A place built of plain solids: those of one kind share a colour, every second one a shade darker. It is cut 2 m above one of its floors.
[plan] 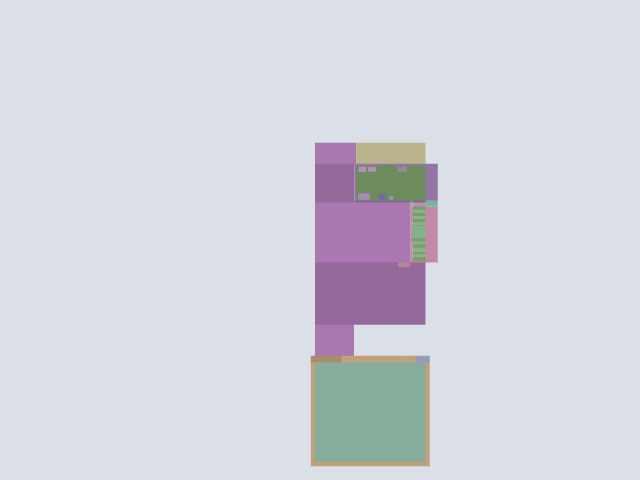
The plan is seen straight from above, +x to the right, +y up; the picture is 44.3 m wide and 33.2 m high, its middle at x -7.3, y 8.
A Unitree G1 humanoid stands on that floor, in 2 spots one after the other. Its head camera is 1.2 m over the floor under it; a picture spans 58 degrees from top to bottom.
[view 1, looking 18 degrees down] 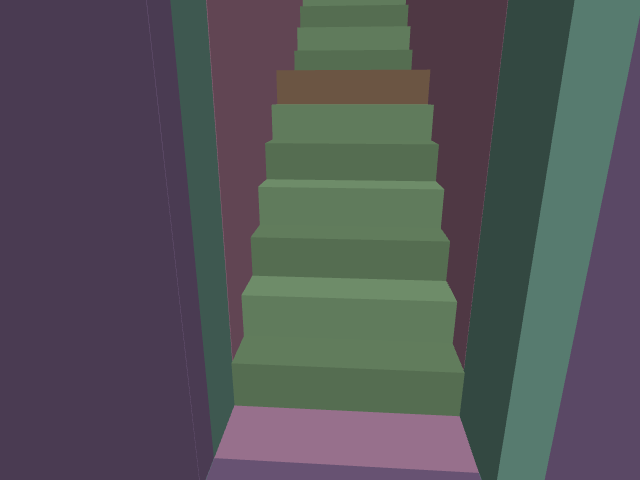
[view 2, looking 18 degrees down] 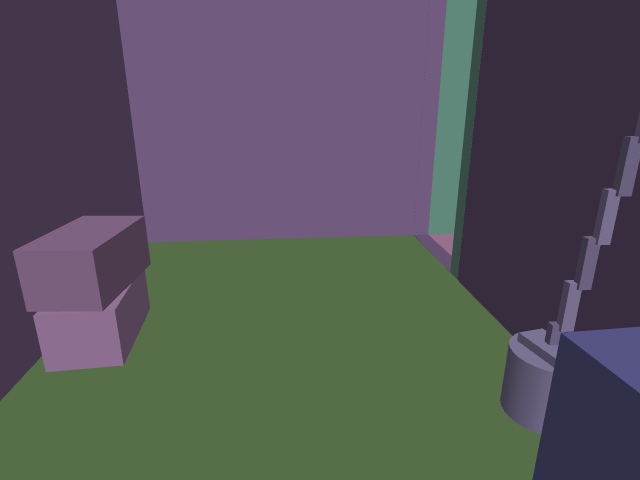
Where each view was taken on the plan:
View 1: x -0.46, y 11.77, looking -86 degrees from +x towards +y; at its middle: step_flightC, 1.99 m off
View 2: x -3.75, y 11.93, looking -5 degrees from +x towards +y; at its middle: floor_cellar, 3.88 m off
